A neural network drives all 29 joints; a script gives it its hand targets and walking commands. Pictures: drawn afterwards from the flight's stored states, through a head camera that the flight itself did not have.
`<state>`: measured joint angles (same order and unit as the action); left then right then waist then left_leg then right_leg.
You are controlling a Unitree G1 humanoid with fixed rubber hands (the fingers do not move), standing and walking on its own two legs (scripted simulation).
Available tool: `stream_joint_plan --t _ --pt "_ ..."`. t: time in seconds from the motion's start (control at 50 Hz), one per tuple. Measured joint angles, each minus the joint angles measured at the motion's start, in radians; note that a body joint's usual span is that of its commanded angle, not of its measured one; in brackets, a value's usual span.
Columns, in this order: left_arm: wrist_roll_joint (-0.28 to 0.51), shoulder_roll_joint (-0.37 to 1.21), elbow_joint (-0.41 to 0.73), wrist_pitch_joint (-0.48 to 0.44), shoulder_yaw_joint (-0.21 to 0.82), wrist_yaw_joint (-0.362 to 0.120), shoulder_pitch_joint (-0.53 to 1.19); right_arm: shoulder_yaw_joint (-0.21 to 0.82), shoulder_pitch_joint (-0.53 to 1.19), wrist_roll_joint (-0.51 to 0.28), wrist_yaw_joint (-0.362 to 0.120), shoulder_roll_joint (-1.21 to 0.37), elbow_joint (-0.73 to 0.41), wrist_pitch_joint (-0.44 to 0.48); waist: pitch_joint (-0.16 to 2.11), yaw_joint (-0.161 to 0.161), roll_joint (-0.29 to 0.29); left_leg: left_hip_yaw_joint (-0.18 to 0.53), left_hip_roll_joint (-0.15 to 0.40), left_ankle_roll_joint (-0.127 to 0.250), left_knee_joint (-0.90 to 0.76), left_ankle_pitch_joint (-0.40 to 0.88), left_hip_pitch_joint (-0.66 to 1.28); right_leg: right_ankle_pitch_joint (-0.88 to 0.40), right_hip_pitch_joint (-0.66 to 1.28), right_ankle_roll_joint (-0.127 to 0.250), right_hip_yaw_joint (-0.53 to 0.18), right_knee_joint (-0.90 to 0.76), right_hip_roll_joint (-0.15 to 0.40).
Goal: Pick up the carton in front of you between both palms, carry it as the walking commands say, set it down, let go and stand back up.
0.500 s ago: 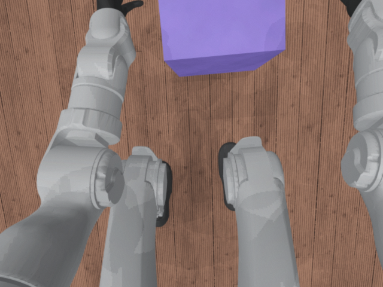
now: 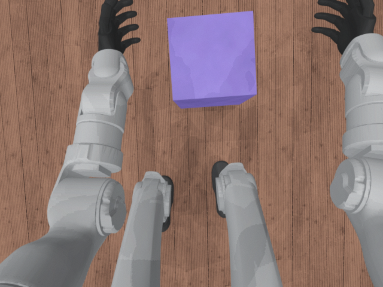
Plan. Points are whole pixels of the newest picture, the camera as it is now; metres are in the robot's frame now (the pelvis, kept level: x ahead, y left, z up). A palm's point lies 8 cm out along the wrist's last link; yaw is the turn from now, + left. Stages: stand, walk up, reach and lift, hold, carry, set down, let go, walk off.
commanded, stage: set down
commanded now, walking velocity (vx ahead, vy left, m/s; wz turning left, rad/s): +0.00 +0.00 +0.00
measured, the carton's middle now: (209, 69) +0.55 -0.09 -0.42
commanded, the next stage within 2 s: let go in 0.24 s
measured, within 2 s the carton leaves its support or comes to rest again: neither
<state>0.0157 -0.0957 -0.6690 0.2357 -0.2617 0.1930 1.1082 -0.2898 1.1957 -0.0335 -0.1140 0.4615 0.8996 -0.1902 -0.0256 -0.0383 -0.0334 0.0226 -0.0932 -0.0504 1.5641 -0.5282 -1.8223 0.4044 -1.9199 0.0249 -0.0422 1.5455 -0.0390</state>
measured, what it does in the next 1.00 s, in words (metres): rises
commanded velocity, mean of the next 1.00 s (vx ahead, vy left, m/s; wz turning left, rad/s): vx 0.00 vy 0.00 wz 0.00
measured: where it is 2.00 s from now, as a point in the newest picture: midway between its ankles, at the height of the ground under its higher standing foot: (193, 205)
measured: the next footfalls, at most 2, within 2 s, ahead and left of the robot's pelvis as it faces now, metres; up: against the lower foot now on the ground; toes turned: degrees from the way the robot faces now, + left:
none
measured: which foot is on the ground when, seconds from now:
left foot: down 0.00-1.00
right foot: down 0.00-1.00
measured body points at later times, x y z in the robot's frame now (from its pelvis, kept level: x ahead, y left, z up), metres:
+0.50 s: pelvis +0.04 -0.01 +0.13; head +0.32 -0.06 +0.48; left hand +0.49 +0.12 +0.01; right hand +0.46 -0.31 +0.00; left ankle +0.08 +0.13 -0.51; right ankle +0.11 -0.10 -0.51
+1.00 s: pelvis +0.10 +0.01 +0.22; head +0.21 +0.00 +0.65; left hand +0.34 +0.22 +0.12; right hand +0.31 -0.24 +0.12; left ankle +0.08 +0.13 -0.51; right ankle +0.11 -0.10 -0.51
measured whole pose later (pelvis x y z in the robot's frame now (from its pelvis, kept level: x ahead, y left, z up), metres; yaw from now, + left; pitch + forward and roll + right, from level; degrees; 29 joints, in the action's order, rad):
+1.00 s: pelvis +0.10 +0.01 +0.22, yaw -4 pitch +14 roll +0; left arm -0.03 -0.16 -0.49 0.00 -0.08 -0.03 -0.06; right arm -0.11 -0.04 -0.01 -0.07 0.21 0.53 0.01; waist 0.02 0.00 -0.01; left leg 0.07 -0.04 0.01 0.56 -0.31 -0.50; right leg 0.22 -0.57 0.01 -0.05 0.55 -0.04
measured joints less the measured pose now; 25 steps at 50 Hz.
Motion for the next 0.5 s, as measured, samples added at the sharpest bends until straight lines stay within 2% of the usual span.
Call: stream_joint_plan --t 0.32,0.4,0.5 --pt "-0.073 0.03 -0.012 -0.04 -0.041 -0.05 -0.111 -0.048 -0.078 0.091 -0.018 -0.059 0.034 0.041 0.06 0.015 0.005 0.022 0.025 0.0 -0.375 0.117 0.276 -0.105 0.283 0.008 -0.001 -0.37 -0.008" --pt "-0.111 0.037 0.011 -0.046 -0.023 -0.064 -0.191 -0.045 -0.164 0.128 -0.013 -0.084 -0.01 0.044 0.062 0.014 0.006 0.029 0.031 0.0 -0.458 0.14 0.356 -0.125 0.364 0.01 0.001 -0.453 -0.01" --pt "-0.131 0.035 0.072 -0.064 0.03 -0.087 -0.385 -0.012 -0.372 0.134 0.002 -0.127 -0.123 0.055 0.057 0.013 0.007 0.035 0.039 0.004 -0.567 0.158 0.5 -0.138 0.509 0.013 0.002 -0.558 -0.013"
